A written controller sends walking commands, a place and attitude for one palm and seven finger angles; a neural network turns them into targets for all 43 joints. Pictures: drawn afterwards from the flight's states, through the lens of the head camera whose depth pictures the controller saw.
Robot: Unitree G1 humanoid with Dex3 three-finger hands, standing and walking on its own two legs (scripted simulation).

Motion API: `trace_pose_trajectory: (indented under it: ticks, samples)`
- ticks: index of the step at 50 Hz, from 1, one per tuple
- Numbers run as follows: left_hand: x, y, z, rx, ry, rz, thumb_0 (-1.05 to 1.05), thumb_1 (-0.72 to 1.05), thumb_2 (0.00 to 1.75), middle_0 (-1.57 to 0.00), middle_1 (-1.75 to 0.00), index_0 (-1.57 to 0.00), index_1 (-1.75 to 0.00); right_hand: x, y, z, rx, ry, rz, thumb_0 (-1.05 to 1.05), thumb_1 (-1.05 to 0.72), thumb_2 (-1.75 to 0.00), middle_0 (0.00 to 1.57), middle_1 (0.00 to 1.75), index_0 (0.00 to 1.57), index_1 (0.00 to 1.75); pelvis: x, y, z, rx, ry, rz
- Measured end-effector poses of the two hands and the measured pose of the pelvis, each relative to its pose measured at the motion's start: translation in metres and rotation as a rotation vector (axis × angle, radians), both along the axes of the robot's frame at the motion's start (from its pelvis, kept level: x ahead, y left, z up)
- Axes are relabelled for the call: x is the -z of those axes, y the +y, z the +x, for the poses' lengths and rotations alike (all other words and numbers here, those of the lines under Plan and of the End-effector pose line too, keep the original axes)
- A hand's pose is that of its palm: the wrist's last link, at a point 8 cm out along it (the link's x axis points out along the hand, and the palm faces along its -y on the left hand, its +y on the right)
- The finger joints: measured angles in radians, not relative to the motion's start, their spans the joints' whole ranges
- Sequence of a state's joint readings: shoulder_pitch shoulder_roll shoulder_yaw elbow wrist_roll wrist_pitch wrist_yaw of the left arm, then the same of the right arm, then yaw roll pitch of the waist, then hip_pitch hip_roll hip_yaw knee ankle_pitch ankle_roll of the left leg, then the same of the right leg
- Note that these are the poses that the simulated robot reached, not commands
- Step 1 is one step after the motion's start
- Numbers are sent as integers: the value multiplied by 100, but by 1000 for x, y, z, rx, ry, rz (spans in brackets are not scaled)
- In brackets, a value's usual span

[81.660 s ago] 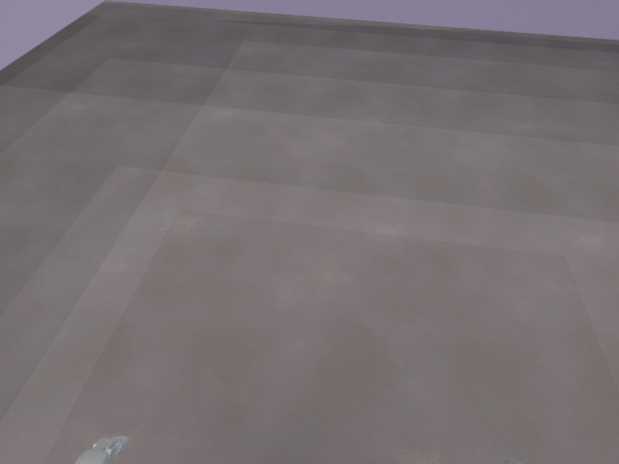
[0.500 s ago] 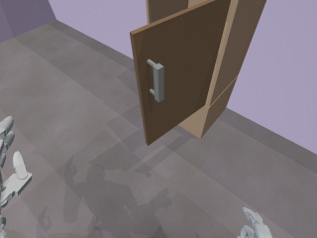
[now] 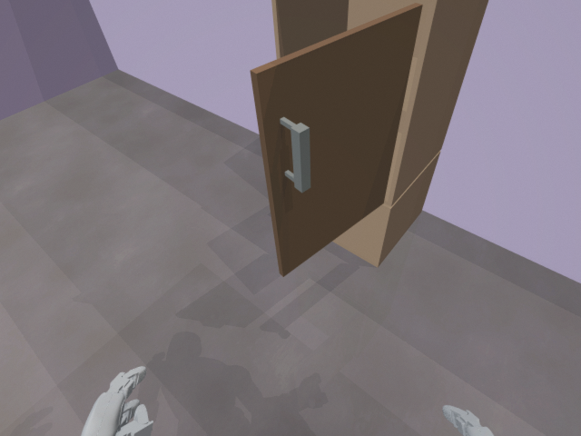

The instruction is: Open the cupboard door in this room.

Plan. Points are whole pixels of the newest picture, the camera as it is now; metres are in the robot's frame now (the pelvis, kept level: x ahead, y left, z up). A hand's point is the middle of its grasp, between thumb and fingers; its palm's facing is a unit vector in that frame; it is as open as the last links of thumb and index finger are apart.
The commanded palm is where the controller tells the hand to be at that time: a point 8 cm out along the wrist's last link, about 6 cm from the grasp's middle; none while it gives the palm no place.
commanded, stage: let the arm hang, fingers relaxed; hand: left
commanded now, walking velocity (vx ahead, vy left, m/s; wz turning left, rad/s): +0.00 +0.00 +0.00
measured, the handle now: (294, 154) +0.60 +0.03 +0.05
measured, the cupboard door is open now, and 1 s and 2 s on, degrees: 80 80 80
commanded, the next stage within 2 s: look to check the result in 0.92 s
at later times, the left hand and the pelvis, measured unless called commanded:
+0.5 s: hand out of the picture -0.06 +0.20 -0.16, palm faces +0.03 -0.97 -0.23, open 7.4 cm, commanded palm none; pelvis -0.03 +0.01 +0.01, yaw +0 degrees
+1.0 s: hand out of the picture -0.03 +0.19 -0.16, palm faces +0.03 -0.99 -0.16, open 7.4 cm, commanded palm none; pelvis -0.01 +0.03 +0.01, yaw -1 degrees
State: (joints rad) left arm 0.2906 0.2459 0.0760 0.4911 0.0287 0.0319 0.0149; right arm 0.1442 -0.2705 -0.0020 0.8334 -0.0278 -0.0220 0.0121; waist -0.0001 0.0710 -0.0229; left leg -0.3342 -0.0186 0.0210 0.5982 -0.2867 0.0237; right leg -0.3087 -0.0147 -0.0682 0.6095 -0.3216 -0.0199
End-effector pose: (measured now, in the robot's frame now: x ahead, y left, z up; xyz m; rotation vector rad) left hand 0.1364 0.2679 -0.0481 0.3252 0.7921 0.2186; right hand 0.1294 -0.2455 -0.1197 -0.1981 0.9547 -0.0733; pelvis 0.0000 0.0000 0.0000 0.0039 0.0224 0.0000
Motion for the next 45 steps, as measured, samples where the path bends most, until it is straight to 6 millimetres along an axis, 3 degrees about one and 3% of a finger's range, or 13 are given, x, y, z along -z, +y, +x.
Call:
trace_pose_trajectory:
  ticks: [2,4,6,12,18,24,31,37,45]
  samples:
    - [43,-26,-36,-6,181,-108,1,90,90,-20,-29,-19,-30,2,2,-27,10,85,-10,1,-91,-90,20,30,20,30,-1,-1,-4,1,-9,6]
    - [73,-53,-73,-8,329,-207,2,91,90,-20,-29,-19,-30,2,4,-55,24,173,-26,1,-91,-90,20,30,20,30,-2,-3,-8,1,-21,8]
    - [85,-52,-96,-94,374,-228,-1,98,90,-21,-29,-20,-30,0,5,-84,33,262,-44,1,-91,-90,21,30,20,30,-4,-5,-12,-8,-28,1]
    - [91,-37,-154,-124,534,-220,-2,100,90,-21,-30,-20,-30,2,10,-147,80,440,-55,1,-90,-90,20,30,20,30,-9,-2,-21,-17,-45,-19]
    - [80,-23,-191,-155,633,-179,0,94,90,-21,-29,-20,-30,13,25,-174,110,485,-8,1,-91,-90,20,30,20,30,-11,8,-28,-6,-50,-16]
    - [77,-18,-199,-162,655,-165,1,92,90,-20,-29,-20,-30,20,45,-183,121,492,42,1,-91,-90,20,30,20,30,-11,13,-30,4,-46,-11]
    - [84,-28,-184,-138,622,-203,1,91,90,-20,-29,-20,-30,20,61,-183,133,485,63,1,-91,-90,20,30,20,30,-11,18,-28,10,-44,-9]
    - [88,-39,-167,-116,587,-238,1,91,90,-20,-29,-20,-30,17,65,-176,139,472,57,0,-91,-90,20,30,20,30,-12,21,-24,8,-43,-8]
    - [88,-36,-167,-122,602,-240,1,92,90,-20,-29,-20,-30,14,63,-165,144,457,40,1,-91,-90,20,30,20,30,-13,25,-18,9,-41,-8]
